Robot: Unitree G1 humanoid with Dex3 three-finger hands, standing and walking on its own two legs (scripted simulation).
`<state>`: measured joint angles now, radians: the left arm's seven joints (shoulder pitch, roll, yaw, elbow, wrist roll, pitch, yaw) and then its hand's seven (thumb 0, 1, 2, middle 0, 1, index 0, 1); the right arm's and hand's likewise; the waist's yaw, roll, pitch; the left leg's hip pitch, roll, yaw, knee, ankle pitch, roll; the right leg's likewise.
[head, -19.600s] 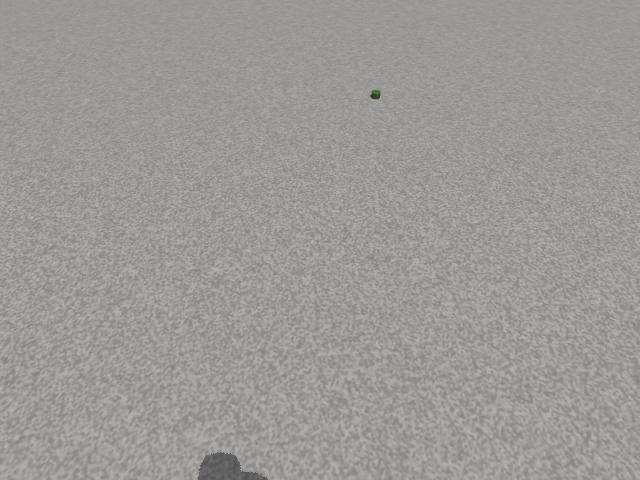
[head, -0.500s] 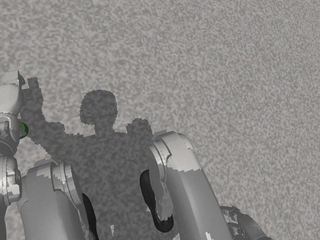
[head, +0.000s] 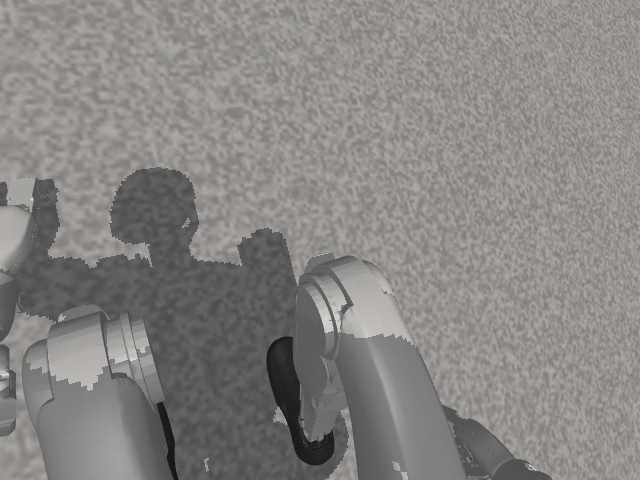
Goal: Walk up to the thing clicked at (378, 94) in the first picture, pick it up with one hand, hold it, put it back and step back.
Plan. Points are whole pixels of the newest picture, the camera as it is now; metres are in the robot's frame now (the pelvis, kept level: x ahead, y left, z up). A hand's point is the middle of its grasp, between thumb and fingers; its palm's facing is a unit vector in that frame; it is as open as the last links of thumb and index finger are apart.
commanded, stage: rest palm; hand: left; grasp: from above
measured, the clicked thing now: (2, 246) +0.42 +0.29 -0.29
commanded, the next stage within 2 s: close in 1.24 s
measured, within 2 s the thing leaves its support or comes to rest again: neither
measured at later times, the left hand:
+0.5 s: hand out of the picture +0.41 +0.28 -0.25, palm faces -0.50 -0.19 -0.84, open 14.3 cm
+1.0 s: hand out of the picture +0.42 +0.29 -0.26, palm faces -0.43 -0.15 -0.89, open 14.4 cm
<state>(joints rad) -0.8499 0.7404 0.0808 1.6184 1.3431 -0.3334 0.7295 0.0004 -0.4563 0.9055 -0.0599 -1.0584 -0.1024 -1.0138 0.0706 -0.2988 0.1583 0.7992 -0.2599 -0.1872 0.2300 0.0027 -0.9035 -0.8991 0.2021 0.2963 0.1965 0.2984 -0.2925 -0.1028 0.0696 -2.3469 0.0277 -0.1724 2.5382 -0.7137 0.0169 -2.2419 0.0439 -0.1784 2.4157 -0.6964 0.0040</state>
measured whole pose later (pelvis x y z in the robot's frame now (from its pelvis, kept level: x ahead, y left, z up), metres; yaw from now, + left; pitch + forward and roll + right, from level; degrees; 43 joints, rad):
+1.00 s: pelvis +0.00 +0.00 +0.00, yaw -3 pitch +28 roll -14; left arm -1.00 0.89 0.10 1.77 1.21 -0.15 0.73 0.00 -0.54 0.97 -0.07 -0.99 -0.06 -1.00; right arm 0.05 -0.35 0.23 0.75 -0.26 -0.33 0.35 0.00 -0.91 -0.90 0.20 0.30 0.19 0.30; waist -0.36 -0.14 0.14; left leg -2.35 0.03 -0.22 2.55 -0.72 0.02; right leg -2.23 0.07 -0.22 2.38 -0.67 0.02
